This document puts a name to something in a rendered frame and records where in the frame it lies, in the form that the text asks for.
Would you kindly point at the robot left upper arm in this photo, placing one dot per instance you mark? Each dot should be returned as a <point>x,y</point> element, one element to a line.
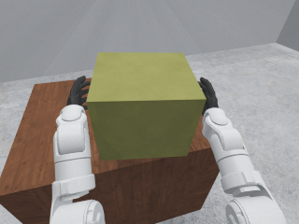
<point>84,212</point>

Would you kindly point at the left robot hand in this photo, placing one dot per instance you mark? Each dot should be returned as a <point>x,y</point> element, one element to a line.
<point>76,92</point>

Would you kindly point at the left robot forearm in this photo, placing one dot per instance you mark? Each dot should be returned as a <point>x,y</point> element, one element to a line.
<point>71,153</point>

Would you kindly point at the robot right upper arm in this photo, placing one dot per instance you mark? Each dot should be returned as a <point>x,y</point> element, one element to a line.
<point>253,210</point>

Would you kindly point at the right robot hand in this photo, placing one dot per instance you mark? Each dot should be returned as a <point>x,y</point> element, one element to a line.
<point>210,94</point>

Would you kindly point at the pedestal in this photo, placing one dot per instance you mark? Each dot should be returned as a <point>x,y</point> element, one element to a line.
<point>132,191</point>

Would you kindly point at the carton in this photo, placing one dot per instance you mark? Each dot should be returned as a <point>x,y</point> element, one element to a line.
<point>143,105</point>

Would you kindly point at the right robot forearm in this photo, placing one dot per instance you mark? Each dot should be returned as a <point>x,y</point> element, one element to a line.
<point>238,176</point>

